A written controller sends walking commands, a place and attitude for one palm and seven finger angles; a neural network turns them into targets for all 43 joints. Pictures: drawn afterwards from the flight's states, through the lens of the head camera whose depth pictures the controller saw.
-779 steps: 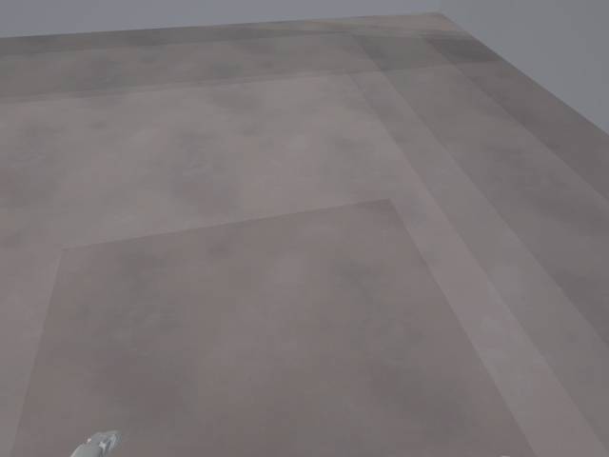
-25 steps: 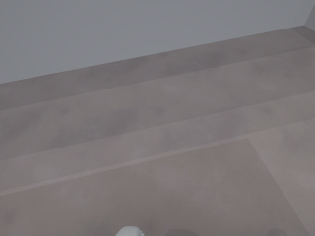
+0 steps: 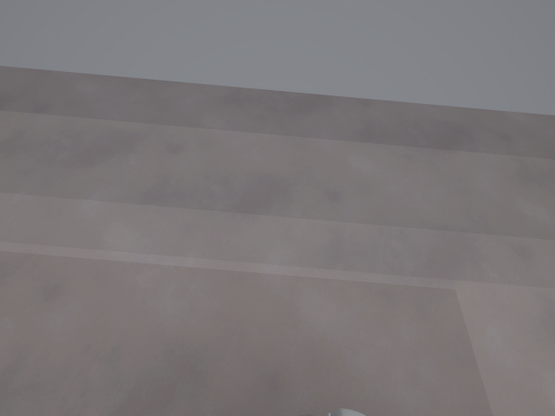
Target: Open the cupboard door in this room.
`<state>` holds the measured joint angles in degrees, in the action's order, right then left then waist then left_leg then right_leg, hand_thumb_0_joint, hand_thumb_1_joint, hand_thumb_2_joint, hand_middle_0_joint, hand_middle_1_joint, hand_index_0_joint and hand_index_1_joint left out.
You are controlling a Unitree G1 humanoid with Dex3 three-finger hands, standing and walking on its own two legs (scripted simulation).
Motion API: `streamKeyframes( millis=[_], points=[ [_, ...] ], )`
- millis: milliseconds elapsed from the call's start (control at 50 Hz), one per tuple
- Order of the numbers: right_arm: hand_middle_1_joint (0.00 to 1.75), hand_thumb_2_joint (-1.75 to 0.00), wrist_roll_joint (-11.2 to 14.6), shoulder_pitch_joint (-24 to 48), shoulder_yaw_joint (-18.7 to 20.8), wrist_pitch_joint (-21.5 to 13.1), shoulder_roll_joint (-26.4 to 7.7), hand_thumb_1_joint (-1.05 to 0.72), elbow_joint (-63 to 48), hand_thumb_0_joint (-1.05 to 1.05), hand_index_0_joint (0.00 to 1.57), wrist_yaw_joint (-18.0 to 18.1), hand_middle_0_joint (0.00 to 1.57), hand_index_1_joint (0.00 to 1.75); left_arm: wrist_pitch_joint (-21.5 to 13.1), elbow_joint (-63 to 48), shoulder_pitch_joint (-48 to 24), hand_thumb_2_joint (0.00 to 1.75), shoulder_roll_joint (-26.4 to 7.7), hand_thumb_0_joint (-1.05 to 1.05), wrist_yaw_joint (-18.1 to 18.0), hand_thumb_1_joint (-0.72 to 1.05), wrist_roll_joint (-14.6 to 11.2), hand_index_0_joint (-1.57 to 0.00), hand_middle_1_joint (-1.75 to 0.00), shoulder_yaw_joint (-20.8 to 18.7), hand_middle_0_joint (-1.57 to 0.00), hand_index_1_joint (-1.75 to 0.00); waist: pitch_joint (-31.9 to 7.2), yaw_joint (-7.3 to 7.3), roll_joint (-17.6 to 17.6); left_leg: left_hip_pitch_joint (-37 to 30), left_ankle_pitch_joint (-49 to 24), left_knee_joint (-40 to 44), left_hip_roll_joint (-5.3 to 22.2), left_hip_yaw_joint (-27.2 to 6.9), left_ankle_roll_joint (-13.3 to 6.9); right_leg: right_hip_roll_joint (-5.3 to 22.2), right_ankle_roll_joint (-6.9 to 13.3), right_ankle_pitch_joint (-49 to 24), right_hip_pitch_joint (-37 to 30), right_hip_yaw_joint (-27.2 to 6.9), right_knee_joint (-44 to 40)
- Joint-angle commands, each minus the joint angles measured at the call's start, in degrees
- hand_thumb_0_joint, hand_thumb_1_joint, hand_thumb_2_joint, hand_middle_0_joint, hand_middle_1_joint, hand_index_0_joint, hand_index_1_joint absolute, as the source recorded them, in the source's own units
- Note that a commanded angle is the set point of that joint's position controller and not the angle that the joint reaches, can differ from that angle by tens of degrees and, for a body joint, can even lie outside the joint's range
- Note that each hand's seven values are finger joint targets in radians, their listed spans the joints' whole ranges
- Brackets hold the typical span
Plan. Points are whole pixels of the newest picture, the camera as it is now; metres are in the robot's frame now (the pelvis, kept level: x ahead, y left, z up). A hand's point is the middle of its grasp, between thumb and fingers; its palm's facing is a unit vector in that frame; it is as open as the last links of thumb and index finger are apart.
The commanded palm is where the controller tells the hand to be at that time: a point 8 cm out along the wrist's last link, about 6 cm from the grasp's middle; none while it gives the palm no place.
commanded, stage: turn or walk to find it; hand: left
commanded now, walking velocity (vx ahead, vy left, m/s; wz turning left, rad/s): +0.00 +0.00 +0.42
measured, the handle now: out of the picture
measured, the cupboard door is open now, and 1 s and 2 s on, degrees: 0 0 0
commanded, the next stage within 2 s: none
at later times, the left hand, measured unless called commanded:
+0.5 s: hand out of the picture +0.02 +0.14 -0.14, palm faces +0.23 -0.93 -0.28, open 7.4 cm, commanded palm none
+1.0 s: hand out of the picture -0.13 +0.19 -0.18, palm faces +0.48 -0.84 -0.23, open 7.4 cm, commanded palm none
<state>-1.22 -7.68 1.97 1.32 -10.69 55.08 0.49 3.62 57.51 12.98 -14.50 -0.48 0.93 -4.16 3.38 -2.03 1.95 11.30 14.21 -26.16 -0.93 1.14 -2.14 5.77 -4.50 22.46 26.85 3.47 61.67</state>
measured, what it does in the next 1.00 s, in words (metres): steps on the spot, turning left: right foot, then left foot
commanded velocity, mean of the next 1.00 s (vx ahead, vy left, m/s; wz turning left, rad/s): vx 0.00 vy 0.00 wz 0.42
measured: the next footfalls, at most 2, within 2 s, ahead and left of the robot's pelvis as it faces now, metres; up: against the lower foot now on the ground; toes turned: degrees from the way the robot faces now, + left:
right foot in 0.26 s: +0.04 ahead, -0.14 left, +0.00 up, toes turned +2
left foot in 0.80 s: -0.07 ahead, +0.08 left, +0.00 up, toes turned +26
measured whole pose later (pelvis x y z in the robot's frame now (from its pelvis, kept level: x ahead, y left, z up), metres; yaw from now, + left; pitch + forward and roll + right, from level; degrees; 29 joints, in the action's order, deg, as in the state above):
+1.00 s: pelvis -0.07 -0.02 +0.00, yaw +25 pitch -1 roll -1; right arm -1.2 -7.9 2.1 1.2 -10.7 55.2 0.5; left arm 3.7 57.5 12.6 -14.9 -0.6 0.8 -4.1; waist 3.7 -1.8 2.1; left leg 11.5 13.9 -26.6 -0.7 1.0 -2.5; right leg 5.7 -4.5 23.3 26.3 3.6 61.5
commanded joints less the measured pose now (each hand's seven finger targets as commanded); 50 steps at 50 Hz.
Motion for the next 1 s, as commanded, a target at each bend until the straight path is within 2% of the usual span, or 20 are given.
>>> streamKeyframes(
  millis=[0,100,200,220,240,260,280,300,340,400,540,660,700,740,760,780,800,860,900,980],
  points=[
    [0.30,-0.90,0.36,-4.56,2.97,-1.16,-11.42,-0.90,-2.36,0.00,0.20,0.76,0.20,0.30,-1.78,-4.98,-1.93,0.90,-3.81,0.00,-0.35,0.90,0.02,-0.20,-0.30,-0.28,-0.20,-0.30,-4.18,2.90,-8.44,-7.60,-27.46,7.51,14.24,-12.97,-6.71,0.14,-0.88,-0.35,4.81,-2.15,-0.18],
    [0.30,-0.90,-0.22,-6.04,3.67,-0.65,-11.73,-0.90,-2.33,0.00,0.20,0.59,0.20,0.30,-1.97,-7.28,-5.44,0.90,-2.49,0.00,-0.66,0.90,-0.34,-0.20,-0.30,0.28,-0.20,-0.30,-4.61,4.25,-10.03,-6.96,-28.43,5.24,14.71,-17.06,-8.33,-1.31,-0.63,4.38,0.70,-2.05,-11.81],
    [0.30,-0.90,0.01,-3.40,4.05,-0.22,-11.68,-0.90,-2.93,0.00,0.20,0.27,0.20,0.30,-3.05,-6.10,0.29,0.90,-2.72,0.00,-0.77,0.90,-0.76,-0.20,-0.30,0.13,-0.20,-0.30,-6.56,1.03,-10.40,1.65,-24.75,0.42,10.84,-18.07,-5.06,-3.82,0.51,-6.97,-15.03,0.01,-32.89],
    [0.30,-0.90,0.31,-3.31,4.01,-0.27,-10.28,-0.90,-3.31,0.00,0.20,0.12,0.20,0.30,-3.53,-5.66,2.35,0.90,-3.79,0.00,-0.95,0.90,-0.57,-0.20,-0.30,-0.24,-0.20,-0.30,-7.55,0.10,-7.09,6.27,-17.86,-2.12,8.32,-16.66,-2.64,-1.96,0.91,-12.69,-21.71,-1.04,-39.77],
    [0.30,-0.90,0.84,-4.32,3.60,-0.36,-7.29,-0.90,-3.73,0.00,0.20,-0.24,0.20,0.30,-4.11,-5.40,3.95,0.90,-7.73,0.00,-1.39,0.90,0.14,-0.20,-0.30,-0.92,-0.20,-0.30,-9.09,-0.46,3.38,15.49,-4.01,-9.75,3.27,-11.29,0.78,8.14,3.64,-14.79,-30.31,-10.12,-43.42],
    [0.30,-0.90,0.66,-2.95,3.15,-0.27,-5.22,-0.90,-5.54,0.00,0.20,-0.24,0.20,0.30,-4.23,-5.78,4.35,0.90,-11.80,0.00,-1.59,0.90,0.62,-0.20,-0.30,-1.80,-0.20,-0.30,-6.49,-1.41,15.40,22.93,18.13,-22.23,-3.13,-3.82,3.82,20.82,10.49,-23.17,-29.11,-21.75,-44.50],
    [0.30,-0.90,0.33,-1.97,3.94,0.47,-7.87,-0.90,-5.47,0.00,0.20,-0.19,0.20,0.30,-3.87,-6.62,3.81,0.90,-11.20,0.00,-1.65,0.90,0.22,-0.20,-0.30,-1.41,-0.20,-0.30,-5.92,-1.44,9.29,20.49,19.64,-32.45,-0.96,-6.20,3.42,22.66,14.19,-22.47,-21.12,-19.83,-45.02],
    [0.30,-0.90,-0.01,-3.13,4.28,1.42,-8.16,-0.90,-4.19,0.00,0.20,-0.27,0.20,0.30,-4.09,-7.15,0.13,0.90,-8.82,0.00,-2.08,0.90,0.02,-0.20,-0.30,-1.70,-0.20,-0.30,-3.89,0.27,12.83,20.62,17.16,-37.80,0.69,-8.10,3.43,20.07,13.65,-16.69,-16.90,-17.71,-46.74],
    [0.30,-0.90,-0.21,-5.71,4.39,1.99,-7.52,-0.90,-1.50,0.00,0.20,-0.97,0.20,0.30,-4.02,-8.59,-4.87,0.90,-6.11,0.00,-1.61,0.90,-0.11,-0.20,-0.30,-0.50,-0.20,-0.30,-0.10,3.00,5.66,20.46,9.93,-43.97,1.57,-6.32,4.18,14.25,11.01,-12.61,-14.01,-10.29,-46.23],
    [0.30,-0.90,-0.12,-8.07,4.14,2.24,-6.40,-0.90,-0.11,0.00,0.20,-1.47,0.20,0.30,-4.51,-8.47,-4.13,0.90,-4.62,0.00,-1.48,0.90,-0.07,-0.20,-0.30,-0.04,-0.20,-0.30,-0.65,3.34,6.24,20.52,4.69,-45.06,1.89,-4.53,5.49,11.19,8.87,-15.09,-15.65,-3.73,-45.84],
    [0.30,-0.90,-0.08,-3.60,3.55,2.39,-6.42,-0.90,-0.94,0.00,0.20,-1.34,0.20,0.30,-4.41,-6.45,1.38,0.90,-6.08,0.00,-1.57,0.90,0.41,-0.20,-0.30,-0.65,-0.20,-0.30,-0.76,0.73,6.76,19.59,7.58,-36.75,3.80,-2.48,6.69,14.26,11.11,-15.34,-19.09,-3.26,-45.85],
    [0.30,-0.90,0.73,0.48,2.17,0.98,-4.98,-0.90,-2.53,0.00,0.20,-1.08,0.20,0.30,-3.97,-4.33,4.63,0.90,-8.69,0.00,-1.37,0.90,0.99,-0.20,-0.30,-1.51,-0.20,-0.30,-4.84,-1.59,8.97,12.73,13.40,-18.85,3.07,2.10,5.62,16.09,13.21,-30.53,-23.79,-1.29,-39.93],
    [0.30,-0.90,0.91,-1.71,2.01,0.47,-5.11,-0.90,-2.21,0.00,0.20,-0.89,0.20,0.30,-3.81,-3.84,3.60,0.90,-9.06,0.00,-1.30,0.90,0.89,-0.20,-0.30,-1.69,-0.20,-0.30,-6.55,-0.25,9.27,8.67,10.70,-11.55,2.79,3.17,5.08,16.13,12.23,-32.16,-23.80,-0.15,-36.89],
    [0.30,-0.90,0.76,-5.26,2.22,-0.20,-6.34,-0.90,-1.24,0.00,0.20,-0.94,0.20,0.30,-3.39,-3.97,2.35,0.90,-8.62,0.00,-1.16,0.90,0.24,-0.20,-0.30,-1.65,-0.20,-0.30,-7.91,2.29,6.01,-1.39,-1.62,1.44,2.62,3.44,4.14,13.79,7.91,-27.34,-18.12,3.82,-30.79],
    [0.30,-0.90,0.53,-7.36,2.95,-0.77,-9.97,-0.90,-0.91,0.00,0.20,-0.89,0.20,0.30,-2.93,-4.68,2.40,0.90,-6.59,0.00,-1.04,0.90,-0.32,-0.20,-0.30,-1.28,-0.20,-0.30,-8.94,3.79,-3.54,-9.01,-8.18,6.31,8.45,-4.32,2.01,9.95,4.71,-17.04,-9.84,6.75,-22.47],
    [0.30,-0.90,0.09,-8.69,4.29,-0.92,-15.22,-0.90,-1.34,0.00,0.20,-0.53,0.20,0.30,-2.60,-6.78,1.45,0.90,-2.65,0.00,-0.68,0.90,-0.47,-0.20,-0.30,-0.21,-0.20,-0.30,-7.19,4.76,-19.75,-13.56,-26.35,8.11,22.08,-21.55,-4.25,2.44,0.44,10.09,5.26,7.81,-11.43],
    [0.30,-0.90,0.23,-10.19,4.36,-0.14,-16.75,-0.90,-0.69,0.00,0.20,-0.27,0.20,0.30,-1.81,-7.61,-2.47,0.90,-3.35,0.00,-0.91,0.90,0.04,-0.20,-0.30,0.41,-0.20,-0.30,-5.74,5.92,-15.45,-7.90,-28.22,8.37,24.84,-19.56,-7.55,1.90,0.88,13.58,3.57,2.70,-4.90],
    [0.30,-0.90,-0.13,-2.68,3.09,-0.37,-12.55,-0.90,-1.99,0.00,0.20,0.81,0.20,0.30,-1.20,-5.77,-3.82,0.90,-4.26,0.00,-0.43,0.90,0.13,-0.20,-0.30,-0.52,-0.20,-0.30,-0.34,3.40,-14.19,-1.46,-20.54,9.15,17.64,-15.10,-7.02,1.75,0.86,5.09,4.58,-1.66,1.00],
    [0.30,-0.90,0.13,-0.86,2.58,-0.83,-11.64,-0.90,-2.68,0.00,0.20,0.81,0.20,0.30,-1.53,-4.29,-0.70,0.90,-4.08,0.00,0.01,0.90,0.12,-0.20,-0.30,-0.46,-0.20,-0.30,-1.79,1.84,-11.20,-3.46,-22.52,8.33,15.08,-11.85,-6.18,0.96,0.31,1.19,4.23,-1.37,1.95],
    [0.30,-0.90,0.36,-3.76,2.92,-1.14,-11.56,-0.90,-2.33,0.00,0.20,0.69,0.20,0.30,-1.61,-4.53,-1.47,0.90,-3.89,0.00,-0.29,0.90,0.06,-0.20,-0.30,-0.29,-0.20,-0.30,-3.71,2.60,-8.63,-6.27,-24.65,8.19,14.03,-12.37,-6.22,0.22,-0.74,-0.96,4.28,-2.03,1.02]
  ],
)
